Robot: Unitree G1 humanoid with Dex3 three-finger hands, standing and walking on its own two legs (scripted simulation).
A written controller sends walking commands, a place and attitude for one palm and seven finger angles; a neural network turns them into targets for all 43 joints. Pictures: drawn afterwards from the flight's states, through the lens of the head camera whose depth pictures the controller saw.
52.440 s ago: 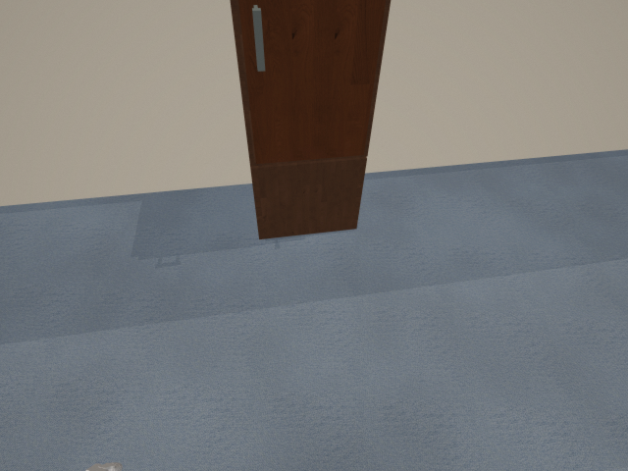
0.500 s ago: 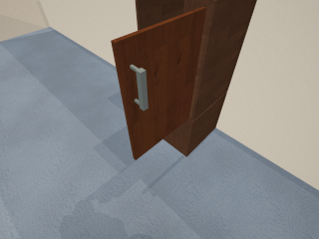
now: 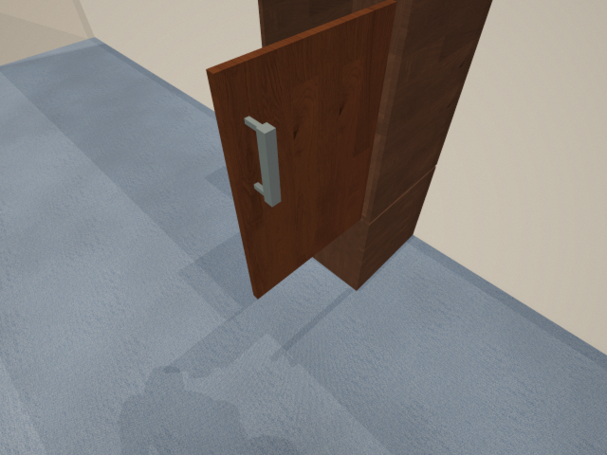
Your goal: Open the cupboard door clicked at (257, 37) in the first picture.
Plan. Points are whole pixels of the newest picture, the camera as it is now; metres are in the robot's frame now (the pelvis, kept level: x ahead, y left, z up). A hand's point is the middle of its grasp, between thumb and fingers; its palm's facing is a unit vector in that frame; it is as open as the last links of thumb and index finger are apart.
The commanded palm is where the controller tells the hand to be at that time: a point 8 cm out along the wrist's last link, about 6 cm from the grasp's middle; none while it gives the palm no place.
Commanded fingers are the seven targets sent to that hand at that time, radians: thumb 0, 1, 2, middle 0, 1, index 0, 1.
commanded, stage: look to check the result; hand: left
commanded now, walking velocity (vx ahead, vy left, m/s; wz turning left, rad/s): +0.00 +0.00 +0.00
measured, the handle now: (262, 162) +0.54 +0.10 +0.08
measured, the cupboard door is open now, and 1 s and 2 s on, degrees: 88 88 88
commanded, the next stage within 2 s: stand and wait in 0.28 s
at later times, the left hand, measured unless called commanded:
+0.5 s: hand out of the picture +0.01 +0.16 -0.17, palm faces +0.04 -0.98 -0.20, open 7.4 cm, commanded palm none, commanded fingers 0.00 0.90 0.90 -0.20 -0.30 -0.20 -0.30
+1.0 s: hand out of the picture +0.02 +0.17 -0.17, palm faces +0.03 -0.97 -0.23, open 7.4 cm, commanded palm none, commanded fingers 0.00 0.90 0.90 -0.20 -0.30 -0.20 -0.30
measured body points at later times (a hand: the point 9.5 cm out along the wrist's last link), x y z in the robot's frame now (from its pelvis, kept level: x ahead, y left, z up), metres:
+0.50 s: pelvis +0.01 -0.01 +0.00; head +0.02 -0.02 +0.45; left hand +0.01 +0.21 -0.16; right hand +0.01 -0.23 -0.16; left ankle +0.04 +0.12 -0.74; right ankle -0.03 -0.09 -0.74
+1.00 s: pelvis +0.02 -0.01 +0.00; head +0.03 -0.02 +0.45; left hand +0.02 +0.22 -0.15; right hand +0.03 -0.25 -0.16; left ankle +0.04 +0.12 -0.74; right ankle -0.03 -0.09 -0.74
